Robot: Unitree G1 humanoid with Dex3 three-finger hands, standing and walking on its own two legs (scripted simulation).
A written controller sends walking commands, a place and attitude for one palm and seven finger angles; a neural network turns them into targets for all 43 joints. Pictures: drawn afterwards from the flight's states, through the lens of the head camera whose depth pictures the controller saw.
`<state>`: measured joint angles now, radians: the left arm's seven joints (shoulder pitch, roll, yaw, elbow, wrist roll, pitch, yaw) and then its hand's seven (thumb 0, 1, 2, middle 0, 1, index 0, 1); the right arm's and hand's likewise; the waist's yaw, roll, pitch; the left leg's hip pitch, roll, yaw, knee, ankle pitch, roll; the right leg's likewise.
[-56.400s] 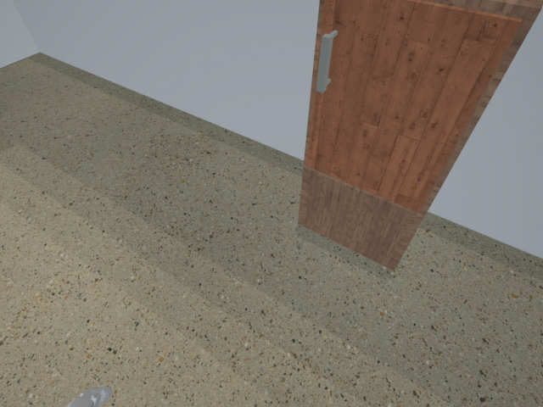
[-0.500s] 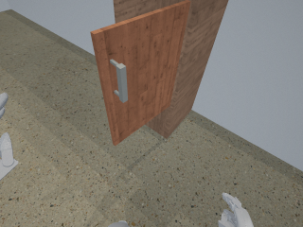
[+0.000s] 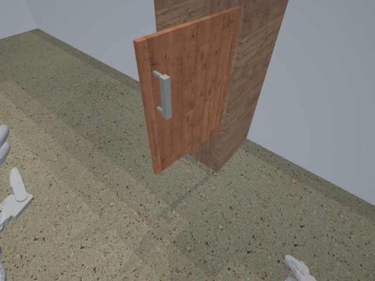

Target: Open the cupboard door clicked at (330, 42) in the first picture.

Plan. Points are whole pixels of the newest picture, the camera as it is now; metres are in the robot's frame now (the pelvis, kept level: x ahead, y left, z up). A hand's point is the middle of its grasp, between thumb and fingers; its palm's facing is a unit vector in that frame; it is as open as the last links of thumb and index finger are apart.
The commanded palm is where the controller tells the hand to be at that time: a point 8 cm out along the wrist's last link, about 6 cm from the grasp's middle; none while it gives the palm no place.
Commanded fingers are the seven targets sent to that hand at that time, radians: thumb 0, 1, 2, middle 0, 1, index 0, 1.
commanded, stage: stop stepping back and stand still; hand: left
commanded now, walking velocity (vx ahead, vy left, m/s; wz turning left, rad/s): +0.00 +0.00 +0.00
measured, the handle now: (161, 95) +0.62 +0.13 +0.06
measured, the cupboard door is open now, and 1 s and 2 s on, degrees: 82 82 82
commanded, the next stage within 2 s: let the arm hang, fingers relaxed in 0.30 s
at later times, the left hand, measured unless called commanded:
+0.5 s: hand (50, 238) +0.18 +0.28 +0.03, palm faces +0.22 -0.86 -0.46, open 7.4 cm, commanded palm none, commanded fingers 0.00 0.90 0.90 -0.20 -0.30 -0.20 -0.30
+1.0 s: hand out of the picture -0.08 +0.22 -0.16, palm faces +0.05 -0.96 -0.27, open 7.4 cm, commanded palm none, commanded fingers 0.00 0.90 0.90 -0.20 -0.30 -0.20 -0.30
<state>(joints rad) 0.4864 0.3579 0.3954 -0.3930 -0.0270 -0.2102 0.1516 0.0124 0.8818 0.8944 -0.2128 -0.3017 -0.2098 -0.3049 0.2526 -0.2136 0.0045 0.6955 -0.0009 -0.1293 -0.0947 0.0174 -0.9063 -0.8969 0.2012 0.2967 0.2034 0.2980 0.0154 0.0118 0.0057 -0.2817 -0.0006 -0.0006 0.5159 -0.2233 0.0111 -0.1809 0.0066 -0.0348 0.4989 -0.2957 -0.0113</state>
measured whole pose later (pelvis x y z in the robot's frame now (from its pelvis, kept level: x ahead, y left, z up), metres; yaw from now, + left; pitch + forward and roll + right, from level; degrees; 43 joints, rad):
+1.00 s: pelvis -0.02 +0.00 +0.00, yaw +2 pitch -1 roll -1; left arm 0.32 0.25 0.02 1.17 0.01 0.02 0.01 0.01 0.91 0.89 -0.20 -0.30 -0.20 -0.30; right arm 0.25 -0.23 -0.01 1.12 -0.02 0.03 -0.02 0.01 -0.91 -0.90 0.20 0.30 0.20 0.30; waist 0.01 0.02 0.07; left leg -0.28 -0.02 -0.03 0.43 -0.13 0.02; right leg -0.18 -0.01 -0.06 0.44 -0.24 -0.01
